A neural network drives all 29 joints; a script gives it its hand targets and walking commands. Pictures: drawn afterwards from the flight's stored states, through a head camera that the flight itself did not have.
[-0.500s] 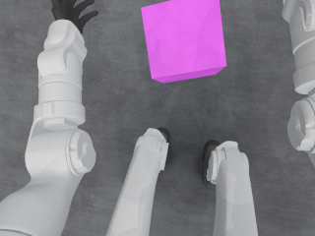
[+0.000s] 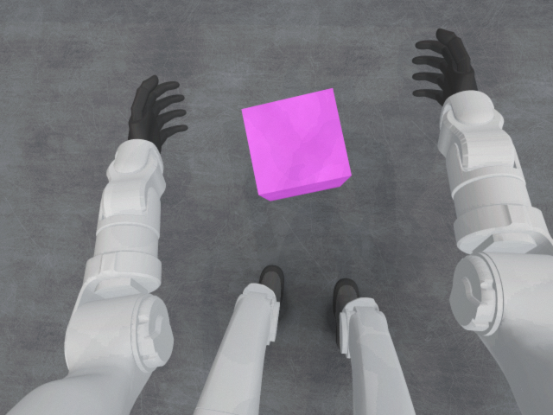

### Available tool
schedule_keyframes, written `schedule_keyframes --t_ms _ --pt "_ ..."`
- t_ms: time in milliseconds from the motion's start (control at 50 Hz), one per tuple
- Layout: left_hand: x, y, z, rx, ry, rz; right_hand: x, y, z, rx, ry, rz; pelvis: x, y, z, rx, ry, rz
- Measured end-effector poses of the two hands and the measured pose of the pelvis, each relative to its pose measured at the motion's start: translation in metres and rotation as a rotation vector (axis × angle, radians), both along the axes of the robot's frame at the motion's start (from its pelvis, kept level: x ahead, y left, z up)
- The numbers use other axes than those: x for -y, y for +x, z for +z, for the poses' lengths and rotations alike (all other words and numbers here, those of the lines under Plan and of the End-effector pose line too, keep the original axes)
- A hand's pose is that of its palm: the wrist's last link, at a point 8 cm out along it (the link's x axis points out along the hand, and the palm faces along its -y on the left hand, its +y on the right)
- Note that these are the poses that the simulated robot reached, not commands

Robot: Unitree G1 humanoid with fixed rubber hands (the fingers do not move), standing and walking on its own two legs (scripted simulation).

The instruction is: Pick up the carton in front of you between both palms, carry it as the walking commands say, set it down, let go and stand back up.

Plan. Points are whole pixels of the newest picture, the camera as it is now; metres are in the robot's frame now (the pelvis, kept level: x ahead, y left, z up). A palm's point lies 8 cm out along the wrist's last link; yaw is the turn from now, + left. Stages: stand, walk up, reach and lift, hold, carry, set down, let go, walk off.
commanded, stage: let go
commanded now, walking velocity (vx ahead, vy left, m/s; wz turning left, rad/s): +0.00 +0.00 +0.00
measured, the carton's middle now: (296, 152) +0.52 +0.07 -0.54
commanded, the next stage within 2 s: stand in 1.26 s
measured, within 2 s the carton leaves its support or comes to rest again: neither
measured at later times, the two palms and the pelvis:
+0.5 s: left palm (64, 277) +0.27 +0.26 +0.01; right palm (524, 237) +0.36 -0.17 +0.00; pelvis +0.06 +0.02 +0.09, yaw +2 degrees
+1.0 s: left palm (89, 324) +0.24 +0.21 +0.04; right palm out of the picture +0.25 -0.26 +0.05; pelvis +0.09 -0.03 +0.11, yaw +3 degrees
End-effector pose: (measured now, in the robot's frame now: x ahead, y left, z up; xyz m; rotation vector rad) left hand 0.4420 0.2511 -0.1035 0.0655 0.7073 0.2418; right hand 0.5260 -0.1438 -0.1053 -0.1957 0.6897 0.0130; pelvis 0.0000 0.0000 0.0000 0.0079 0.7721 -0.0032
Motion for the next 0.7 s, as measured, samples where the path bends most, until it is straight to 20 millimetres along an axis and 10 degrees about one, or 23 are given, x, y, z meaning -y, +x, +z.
schedule_keyframes --t_ms 320,700 --pt "-0.025 -0.113 0.083 -0.089 0.030 -0.133 0.009 -0.124 0.076 -0.026 -0.036 -0.041 -0.019 0.034 0.070 0.292 -0.015 0.021" --pt "0.015 -0.210 0.148 -0.107 0.021 -0.115 0.072 -0.226 0.129 -0.056 -0.017 -0.033 0.004 0.081 0.108 0.639 0.014 0.036"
